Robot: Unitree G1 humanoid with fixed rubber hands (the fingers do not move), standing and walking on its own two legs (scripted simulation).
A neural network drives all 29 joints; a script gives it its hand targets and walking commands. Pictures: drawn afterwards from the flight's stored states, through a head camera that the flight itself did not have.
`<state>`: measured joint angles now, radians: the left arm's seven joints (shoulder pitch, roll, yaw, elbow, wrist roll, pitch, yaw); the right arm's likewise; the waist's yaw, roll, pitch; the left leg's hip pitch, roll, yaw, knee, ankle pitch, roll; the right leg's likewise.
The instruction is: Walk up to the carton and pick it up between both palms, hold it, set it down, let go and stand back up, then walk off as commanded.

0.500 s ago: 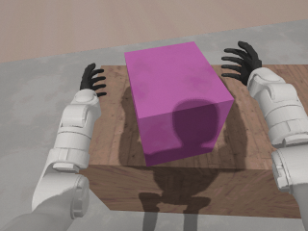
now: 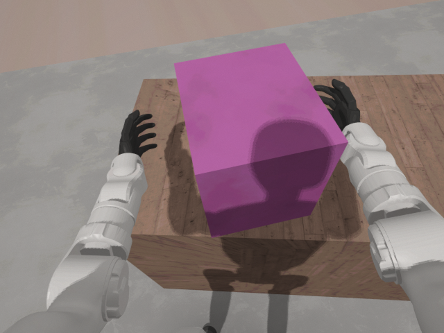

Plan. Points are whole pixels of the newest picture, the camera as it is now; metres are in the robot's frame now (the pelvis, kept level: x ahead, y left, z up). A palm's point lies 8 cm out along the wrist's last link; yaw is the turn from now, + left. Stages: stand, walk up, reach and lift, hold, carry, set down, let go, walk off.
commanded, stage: reach and lift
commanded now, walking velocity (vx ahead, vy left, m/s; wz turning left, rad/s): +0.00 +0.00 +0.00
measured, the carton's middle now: (246, 144) +0.45 +0.02 +0.03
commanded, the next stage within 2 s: none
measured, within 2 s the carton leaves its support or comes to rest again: neither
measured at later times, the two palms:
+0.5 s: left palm (153, 152) +0.39 +0.20 +0.06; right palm (331, 122) +0.48 -0.13 +0.09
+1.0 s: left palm (154, 155) +0.39 +0.19 +0.06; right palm (322, 124) +0.47 -0.11 +0.09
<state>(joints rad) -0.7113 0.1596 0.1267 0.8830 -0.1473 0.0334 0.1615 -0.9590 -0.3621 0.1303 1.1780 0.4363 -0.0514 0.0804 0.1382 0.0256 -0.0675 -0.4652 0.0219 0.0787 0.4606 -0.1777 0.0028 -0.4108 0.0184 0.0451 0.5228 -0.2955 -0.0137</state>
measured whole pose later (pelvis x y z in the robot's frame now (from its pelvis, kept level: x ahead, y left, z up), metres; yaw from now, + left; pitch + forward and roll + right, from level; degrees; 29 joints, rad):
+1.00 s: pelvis +0.00 +0.00 +0.00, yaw +0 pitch +15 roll +1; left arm -0.70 0.00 0.22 0.90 -0.01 -0.08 0.19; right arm -0.96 -0.25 0.07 1.18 0.29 -0.11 0.03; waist 0.14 0.02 -0.14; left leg -0.54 0.02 0.08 0.46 -0.17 0.00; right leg -0.49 0.02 0.04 0.52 -0.29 -0.01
